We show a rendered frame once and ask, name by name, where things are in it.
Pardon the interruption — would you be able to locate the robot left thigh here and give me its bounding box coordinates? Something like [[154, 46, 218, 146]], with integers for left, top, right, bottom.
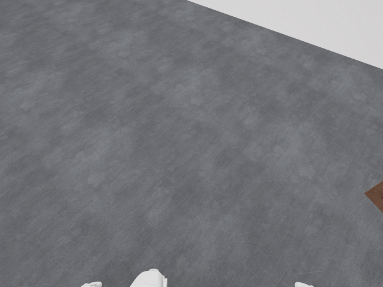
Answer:
[[130, 271, 168, 287]]

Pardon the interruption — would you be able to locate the cupboard door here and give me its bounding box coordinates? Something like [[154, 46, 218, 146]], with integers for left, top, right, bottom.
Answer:
[[364, 181, 383, 213]]

